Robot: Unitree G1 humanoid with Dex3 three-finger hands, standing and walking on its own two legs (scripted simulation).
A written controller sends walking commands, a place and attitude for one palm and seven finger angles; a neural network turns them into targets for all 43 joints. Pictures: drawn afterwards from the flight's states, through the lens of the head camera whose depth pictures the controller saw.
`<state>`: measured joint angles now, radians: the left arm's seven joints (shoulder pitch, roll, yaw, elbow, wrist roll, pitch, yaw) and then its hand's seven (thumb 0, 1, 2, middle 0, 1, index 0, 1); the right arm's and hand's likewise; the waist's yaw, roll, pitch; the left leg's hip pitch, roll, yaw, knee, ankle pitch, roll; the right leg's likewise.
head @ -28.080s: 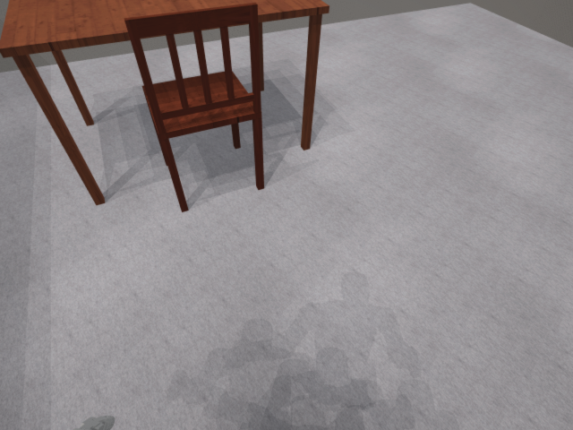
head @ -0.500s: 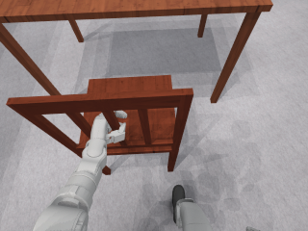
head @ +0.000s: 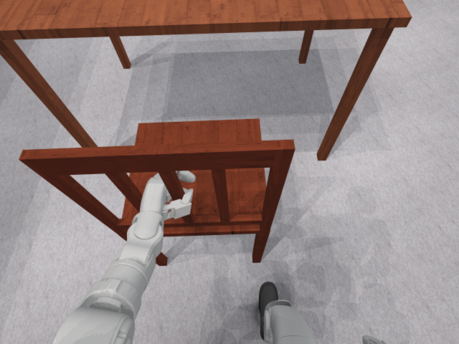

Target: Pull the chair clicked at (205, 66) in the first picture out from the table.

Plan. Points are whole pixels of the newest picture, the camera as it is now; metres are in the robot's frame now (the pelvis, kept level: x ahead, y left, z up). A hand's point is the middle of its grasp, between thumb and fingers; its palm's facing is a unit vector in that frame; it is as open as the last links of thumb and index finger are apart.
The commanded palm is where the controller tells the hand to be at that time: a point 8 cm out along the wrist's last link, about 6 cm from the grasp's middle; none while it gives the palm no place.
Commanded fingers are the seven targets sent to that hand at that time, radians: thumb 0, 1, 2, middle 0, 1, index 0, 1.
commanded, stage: step backward, pulling the chair out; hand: left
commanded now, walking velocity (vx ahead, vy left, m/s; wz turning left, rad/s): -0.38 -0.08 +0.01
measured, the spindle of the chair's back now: (179, 198) +0.39 +0.11 -0.08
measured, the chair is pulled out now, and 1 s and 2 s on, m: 0.29 0.30 0.31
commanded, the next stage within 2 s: none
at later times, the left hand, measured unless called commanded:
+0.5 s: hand (185, 204) +0.37 +0.09 -0.05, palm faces -0.05 -0.98 -0.21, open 5.5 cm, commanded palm +0.35 +0.15 -0.04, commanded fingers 0.00 0.90 0.90 -0.50 -1.45 -0.50 -1.45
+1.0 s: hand (180, 205) +0.37 +0.10 -0.05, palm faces -0.09 -0.97 -0.20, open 5.5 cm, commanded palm +0.36 +0.15 -0.04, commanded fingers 0.00 0.90 0.90 -0.50 -1.45 -0.50 -1.45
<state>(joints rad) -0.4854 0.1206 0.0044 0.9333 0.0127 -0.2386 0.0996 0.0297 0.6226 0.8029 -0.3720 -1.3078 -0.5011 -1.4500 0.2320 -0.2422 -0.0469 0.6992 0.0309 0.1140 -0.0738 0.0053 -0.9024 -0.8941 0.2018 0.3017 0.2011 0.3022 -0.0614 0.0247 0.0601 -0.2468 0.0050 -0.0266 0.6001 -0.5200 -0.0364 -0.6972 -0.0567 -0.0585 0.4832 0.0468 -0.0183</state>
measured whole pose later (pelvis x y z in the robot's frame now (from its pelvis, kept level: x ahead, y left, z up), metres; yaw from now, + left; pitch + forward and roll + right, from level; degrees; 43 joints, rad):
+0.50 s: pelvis -0.01 +0.00 +0.00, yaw +0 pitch +9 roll +2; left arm -0.49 0.14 0.03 0.90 0.00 -0.21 0.12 0.03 0.62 0.82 -0.38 -1.30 -0.50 -1.45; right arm 0.24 -0.27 -0.04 0.70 0.04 0.11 -0.06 0.01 -0.90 -0.89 0.20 0.30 0.20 0.30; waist -0.08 0.01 0.09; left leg -0.26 0.00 -0.02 0.60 -0.50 -0.04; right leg -0.69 -0.06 -0.06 0.44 0.08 -0.02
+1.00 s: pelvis +0.00 +0.01 +0.00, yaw +1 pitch +8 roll +1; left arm -0.49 0.11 -0.02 0.96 0.02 -0.24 0.09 0.03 0.62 0.81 -0.37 -1.33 -0.50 -1.45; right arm 0.24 -0.23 -0.04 0.71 0.03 0.09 -0.08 0.01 -0.90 -0.89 0.20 0.30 0.20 0.30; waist -0.05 0.03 0.07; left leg -0.23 0.00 -0.04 0.63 -0.54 -0.03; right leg -0.68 -0.07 -0.07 0.52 0.02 -0.01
